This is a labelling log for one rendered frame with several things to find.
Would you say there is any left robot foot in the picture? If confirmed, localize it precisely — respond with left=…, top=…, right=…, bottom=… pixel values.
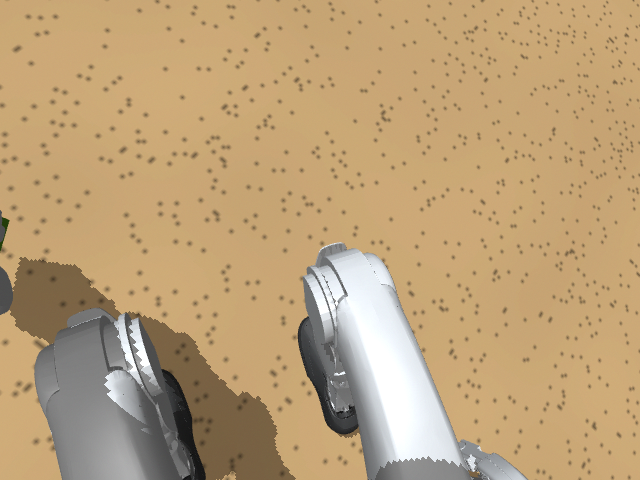
left=161, top=369, right=206, bottom=480

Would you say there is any right robot foot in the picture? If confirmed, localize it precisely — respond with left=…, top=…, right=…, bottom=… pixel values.
left=298, top=316, right=359, bottom=434

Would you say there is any right robot hand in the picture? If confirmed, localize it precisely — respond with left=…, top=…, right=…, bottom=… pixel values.
left=458, top=439, right=528, bottom=480

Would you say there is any small box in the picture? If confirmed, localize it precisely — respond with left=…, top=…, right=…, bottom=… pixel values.
left=0, top=217, right=9, bottom=251

